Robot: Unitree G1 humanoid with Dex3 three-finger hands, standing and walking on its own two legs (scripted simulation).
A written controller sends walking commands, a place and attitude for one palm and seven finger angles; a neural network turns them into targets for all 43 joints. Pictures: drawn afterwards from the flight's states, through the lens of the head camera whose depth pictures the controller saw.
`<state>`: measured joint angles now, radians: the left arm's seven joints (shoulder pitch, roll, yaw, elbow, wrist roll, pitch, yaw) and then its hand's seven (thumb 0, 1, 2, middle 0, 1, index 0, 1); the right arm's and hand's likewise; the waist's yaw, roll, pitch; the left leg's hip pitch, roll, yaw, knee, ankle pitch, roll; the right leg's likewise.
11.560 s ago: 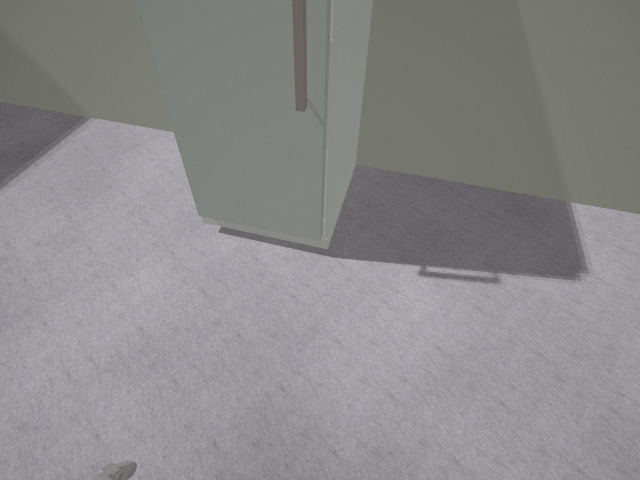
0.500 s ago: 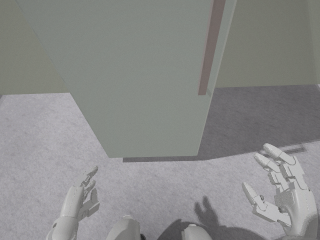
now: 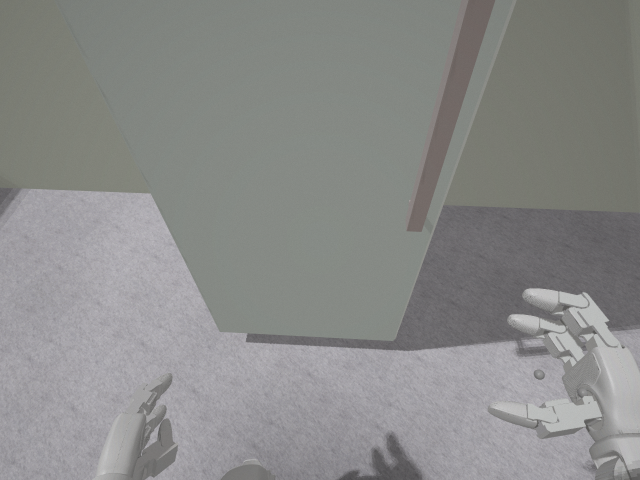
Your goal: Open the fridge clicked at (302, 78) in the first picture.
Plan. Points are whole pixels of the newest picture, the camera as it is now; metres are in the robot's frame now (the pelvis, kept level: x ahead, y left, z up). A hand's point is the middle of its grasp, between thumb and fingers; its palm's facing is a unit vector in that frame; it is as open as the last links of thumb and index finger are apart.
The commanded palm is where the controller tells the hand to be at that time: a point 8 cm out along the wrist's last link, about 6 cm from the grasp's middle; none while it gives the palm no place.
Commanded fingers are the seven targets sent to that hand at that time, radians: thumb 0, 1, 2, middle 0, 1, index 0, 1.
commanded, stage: raise the hand to about handle height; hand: right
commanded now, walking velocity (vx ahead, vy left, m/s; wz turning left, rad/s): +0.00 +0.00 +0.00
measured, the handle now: (442, 107) +0.54 -0.13 +0.18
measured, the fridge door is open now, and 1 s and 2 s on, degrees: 0 0 0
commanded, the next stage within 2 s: move the hooked fingers beside the handle in 1.00 s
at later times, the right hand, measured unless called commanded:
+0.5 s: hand (604, 299) +0.28 -0.25 +0.15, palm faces +0.10 +0.99 -0.06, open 13.9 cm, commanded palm +0.24 -0.30 +0.14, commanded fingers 0.00 0.50 -0.30 0.30 1.20 0.30 1.20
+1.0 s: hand (600, 312) +0.27 -0.25 +0.14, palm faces +0.06 +1.00 -0.04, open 14.0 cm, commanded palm +0.23 -0.30 +0.14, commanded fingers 0.00 0.50 -0.30 0.30 1.20 0.30 1.20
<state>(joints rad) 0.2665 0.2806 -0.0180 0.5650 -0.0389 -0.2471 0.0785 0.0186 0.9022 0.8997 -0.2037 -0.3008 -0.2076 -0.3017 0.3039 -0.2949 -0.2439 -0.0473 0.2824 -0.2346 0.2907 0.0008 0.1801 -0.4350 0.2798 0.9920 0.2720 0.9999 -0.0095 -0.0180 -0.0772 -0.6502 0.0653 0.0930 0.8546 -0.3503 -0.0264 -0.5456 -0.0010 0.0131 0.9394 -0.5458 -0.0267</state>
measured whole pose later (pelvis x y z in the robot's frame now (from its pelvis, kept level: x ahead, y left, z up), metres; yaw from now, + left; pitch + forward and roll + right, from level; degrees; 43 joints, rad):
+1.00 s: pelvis -0.01 +0.02 +0.03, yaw +1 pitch +1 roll +1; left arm 0.28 0.27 -0.07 0.59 -0.05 -0.25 0.12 0.02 0.90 0.90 -0.20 -0.30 -0.21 -0.30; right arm -0.03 -0.40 -0.43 0.28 0.33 -0.08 0.43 -0.01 0.50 -0.30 0.30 1.20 0.30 1.20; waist -0.03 -0.03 -0.01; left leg -0.41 0.04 0.08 0.62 -0.23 0.00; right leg -0.28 -0.01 -0.01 0.67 -0.41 -0.01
